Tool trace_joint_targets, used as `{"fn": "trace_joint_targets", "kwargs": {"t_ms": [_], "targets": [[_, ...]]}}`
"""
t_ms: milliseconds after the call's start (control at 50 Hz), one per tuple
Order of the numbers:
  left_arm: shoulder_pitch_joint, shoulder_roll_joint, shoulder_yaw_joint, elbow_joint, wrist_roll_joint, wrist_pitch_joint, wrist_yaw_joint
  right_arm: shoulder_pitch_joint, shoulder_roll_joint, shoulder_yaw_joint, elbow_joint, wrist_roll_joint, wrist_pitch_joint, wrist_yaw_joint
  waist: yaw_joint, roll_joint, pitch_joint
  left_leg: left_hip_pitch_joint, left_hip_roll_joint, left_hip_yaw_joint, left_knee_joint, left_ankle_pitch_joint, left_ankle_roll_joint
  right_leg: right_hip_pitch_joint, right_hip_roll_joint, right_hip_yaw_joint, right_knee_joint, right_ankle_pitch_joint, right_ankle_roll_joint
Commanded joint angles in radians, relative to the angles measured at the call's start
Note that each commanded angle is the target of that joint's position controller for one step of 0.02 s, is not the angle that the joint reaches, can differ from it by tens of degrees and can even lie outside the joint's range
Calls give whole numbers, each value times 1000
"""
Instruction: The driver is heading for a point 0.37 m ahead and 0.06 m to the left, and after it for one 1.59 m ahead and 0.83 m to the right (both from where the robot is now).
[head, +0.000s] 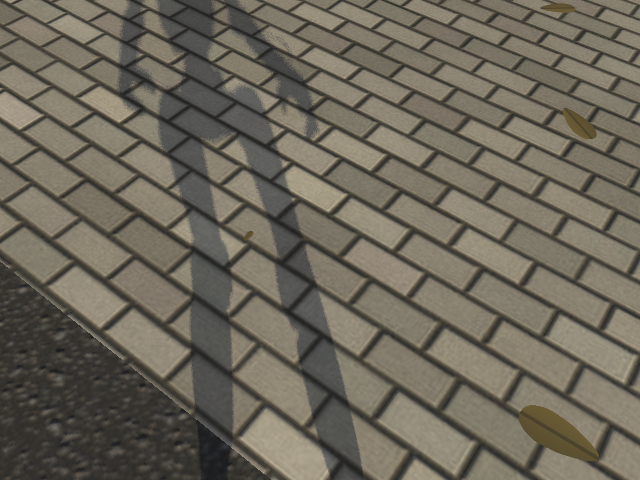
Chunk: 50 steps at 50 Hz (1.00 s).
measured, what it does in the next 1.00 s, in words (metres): walks ahead: left foot, then right foot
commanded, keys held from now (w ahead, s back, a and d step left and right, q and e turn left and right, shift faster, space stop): w+q+shift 0.18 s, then w+e+shift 0.82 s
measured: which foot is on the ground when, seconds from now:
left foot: up 0.00-0.32, down 0.34-0.82, up 0.84-1.00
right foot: down 0.00-0.36, up 0.38-0.80, down 0.82-1.00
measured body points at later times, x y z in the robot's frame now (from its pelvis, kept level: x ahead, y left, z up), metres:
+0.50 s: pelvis +0.42 +0.08 +0.00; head +0.44 +0.09 +0.45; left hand +0.43 +0.36 -0.13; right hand +0.57 -0.16 -0.10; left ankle +0.43 +0.16 -0.73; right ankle +0.35 -0.12 -0.61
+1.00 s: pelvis +0.87 +0.08 +0.00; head +0.88 +0.08 +0.44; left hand +0.93 +0.34 -0.14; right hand +1.06 -0.18 -0.04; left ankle +0.90 +0.27 -0.63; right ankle +0.88 +0.05 -0.73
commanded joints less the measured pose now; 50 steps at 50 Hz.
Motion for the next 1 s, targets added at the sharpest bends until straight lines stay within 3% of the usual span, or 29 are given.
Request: {"fn": "trace_joint_targets", "kwargs": {"t_ms": [20,60,160,220,260,300,340,360,380,400,420,440,460,480,500,540,600,680,740,780,800,820,840,860,880,900,920,940,1000], "targets": [[76,45,13,9,-5,-12,-3,-70,-26,-6,-130,15,-2,12,35,-115,-39,-330,151,-48,-3,41,6,278,-278,311,-274,-69,-138],[70,50,13,43,-22,-14,-6,-95,0,5,-151,14,10,20,15,-105,8,-388,180,-38,-20,70,3,236,-286,217,-304,10,-144],[63,120,19,74,5,-14,6,-202,-33,9,-176,5,-4,42,21,-42,97,-402,164,33,-229,343,-23,189,-245,-49,-386,199,-123],[205,146,12,133,-4,-12,3,-342,20,33,-216,-1,-29,66,77,16,147,-314,105,95,-467,403,25,225,-253,-110,-424,380,-112],[241,209,16,160,-19,0,2,-384,-5,22,-239,2,-45,78,44,-35,130,-178,13,169,-593,331,57,282,-278,-133,-394,771,-134],[243,268,18,183,-23,19,13,-305,-75,-13,-243,-3,-41,72,-64,-131,30,-31,-55,197,-638,182,93,389,-334,-124,-199,1246,-165],[160,268,3,198,-26,34,20,139,-176,-71,-128,-3,-19,37,-327,-162,-172,526,-15,120,-772,269,153,186,-293,-108,274,1216,-141],[248,100,-38,163,-13,26,11,232,-247,-76,-71,-27,-19,18,-223,96,-321,945,232,-230,-706,116,176,-202,-121,-67,717,101,-106],[340,66,-59,153,-58,-11,2,239,-225,-62,-96,-51,-43,23,-168,203,-591,1020,402,-703,-907,-212,256,-315,-23,175,931,-277,-123],[161,166,-24,122,-96,-21,6,211,-134,-44,-75,-56,-60,32,-210,83,-414,876,354,-635,-1023,-298,191,-410,-60,195,955,-215,-120],[97,129,-29,85,-103,-22,8,160,-115,-37,-51,-48,-72,33,-164,48,-205,691,342,-496,-1068,-228,174,-467,-93,165,914,-147,-108],[77,93,-34,88,-79,-15,13,84,-90,-33,-37,-48,-83,34,-104,-36,-110,533,317,-387,-1091,-119,149,-446,-146,154,865,-81,-97],[112,83,-27,106,-62,7,12,29,-36,-22,-30,-61,-95,38,-48,-20,-63,413,272,-261,-1106,-26,121,-381,-185,156,829,-13,-91],[177,64,-25,128,-66,32,6,0,-2,-16,-20,-67,-103,41,-5,32,-65,339,260,-178,-1127,33,109,-316,-211,163,825,28,-80],[197,49,-24,141,-69,54,2,-18,21,-16,-7,-55,-110,43,9,32,-55,301,245,-105,-1153,89,96,-300,-230,156,811,38,-72],[162,31,-23,139,-66,83,-2,-43,16,-19,19,-42,-116,39,24,16,14,241,227,36,-1196,196,61,-348,-244,146,790,64,-55],[54,25,-29,97,-61,83,-8,-46,-1,-21,34,-62,-121,21,14,16,92,215,164,203,-1236,344,28,-421,-215,113,644,236,-44],[-87,33,-38,48,-46,61,-46,12,-63,-27,51,-57,-116,-9,-29,-57,125,328,166,323,-1259,511,-9,-419,-155,-26,365,418,-74],[-99,73,-22,9,-58,51,-76,36,-150,-40,56,-57,-87,-31,7,3,52,488,193,360,-1113,1104,-59,-284,-46,-164,239,380,-124],[104,146,15,35,-74,79,-68,-14,-220,-58,36,-39,-54,-40,141,114,-68,533,232,351,-847,1537,-54,-63,29,-200,294,217,-162],[338,224,52,89,-67,104,-57,-89,-232,-61,13,-34,-48,-33,265,125,-162,435,241,321,-590,1557,-35,199,31,-146,323,141,-204],[537,269,80,141,-66,123,-33,-165,-187,-50,7,-17,-61,-12,364,41,-202,246,154,315,-201,1184,-39,473,-4,-41,217,189,-251],[494,255,67,172,-44,126,-31,-186,40,11,-38,-38,-105,16,243,-401,-59,-129,-112,239,309,-157,-76,530,-24,142,175,266,-321],[320,202,25,84,5,79,-39,6,97,44,-113,-3,-151,30,35,-457,-264,-416,-138,-37,460,-257,-59,649,-221,783,-46,-223,-527],[303,132,21,38,-2,58,-43,-107,-34,32,-131,3,-176,36,106,-212,-249,-408,-82,-101,347,-141,6,583,-261,922,-253,-471,-475],[276,117,17,44,-5,35,-51,-188,-60,18,-152,12,-178,32,57,2,-105,-390,-46,-86,193,-57,29,405,-251,902,-323,-520,-413],[196,122,18,26,-11,15,-55,-164,-44,21,-138,-9,-168,20,-14,97,-67,-325,0,-103,86,-4,17,265,-239,864,-300,-464,-402],[133,138,21,8,-13,7,-48,-149,-42,20,-127,-33,-154,13,-45,101,-30,-260,18,-114,26,17,-13,137,-188,795,-278,-347,-404],[109,111,10,-4,-31,8,-17,-166,-66,9,-126,-47,-119,-7,-57,66,15,-170,67,-88,-219,36,-86,-26,-91,565,-292,-108,-379]]}}
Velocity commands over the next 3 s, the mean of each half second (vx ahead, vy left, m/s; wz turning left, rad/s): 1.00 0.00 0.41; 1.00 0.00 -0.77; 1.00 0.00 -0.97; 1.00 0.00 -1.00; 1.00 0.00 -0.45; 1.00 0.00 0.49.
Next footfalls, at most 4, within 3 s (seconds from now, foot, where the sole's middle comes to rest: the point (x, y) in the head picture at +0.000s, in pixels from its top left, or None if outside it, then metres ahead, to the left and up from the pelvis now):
0.34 left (240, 475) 0.47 0.17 -0.77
0.82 right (307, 287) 0.92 0.05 -0.77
1.24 left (277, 166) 1.34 0.14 -0.77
1.72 right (428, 136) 1.49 -0.31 -0.77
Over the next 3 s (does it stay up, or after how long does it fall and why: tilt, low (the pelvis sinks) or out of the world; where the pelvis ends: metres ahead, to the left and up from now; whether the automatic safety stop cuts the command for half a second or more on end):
stays up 1.72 -1.20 -0.02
